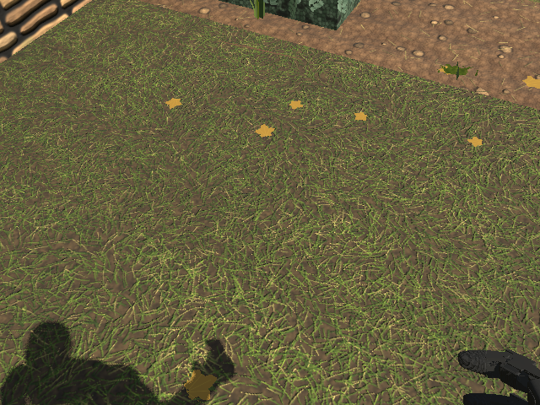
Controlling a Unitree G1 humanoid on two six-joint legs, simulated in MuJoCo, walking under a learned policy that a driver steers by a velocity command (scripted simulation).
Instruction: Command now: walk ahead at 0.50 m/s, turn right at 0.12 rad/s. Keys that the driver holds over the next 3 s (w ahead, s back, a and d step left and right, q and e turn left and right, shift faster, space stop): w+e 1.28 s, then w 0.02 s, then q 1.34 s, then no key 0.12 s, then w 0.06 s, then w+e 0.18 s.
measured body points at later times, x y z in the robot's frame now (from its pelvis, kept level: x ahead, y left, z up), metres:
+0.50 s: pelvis +0.29 +0.07 -0.15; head +0.31 +0.06 +0.30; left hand +0.51 +0.29 -0.26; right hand +0.22 -0.19 -0.29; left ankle +0.24 +0.17 -0.88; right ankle +0.40 -0.12 -0.82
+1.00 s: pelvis +0.52 -0.06 -0.14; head +0.54 -0.09 +0.31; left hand +0.71 +0.16 -0.25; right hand +0.55 -0.39 -0.23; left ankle +0.74 +0.05 -0.82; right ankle +0.48 -0.11 -0.88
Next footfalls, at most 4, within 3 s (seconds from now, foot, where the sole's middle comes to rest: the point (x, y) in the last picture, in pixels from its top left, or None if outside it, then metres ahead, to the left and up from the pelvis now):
0.20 left None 0.28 0.17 -0.92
0.70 right None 0.52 -0.12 -0.92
1.16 left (324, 336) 0.74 -0.01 -0.92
1.68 right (472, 358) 0.80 -0.48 -1.09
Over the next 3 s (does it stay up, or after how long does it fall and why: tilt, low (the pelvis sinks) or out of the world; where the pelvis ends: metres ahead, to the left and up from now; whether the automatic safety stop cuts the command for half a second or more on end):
stays up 0.90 -0.37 -0.31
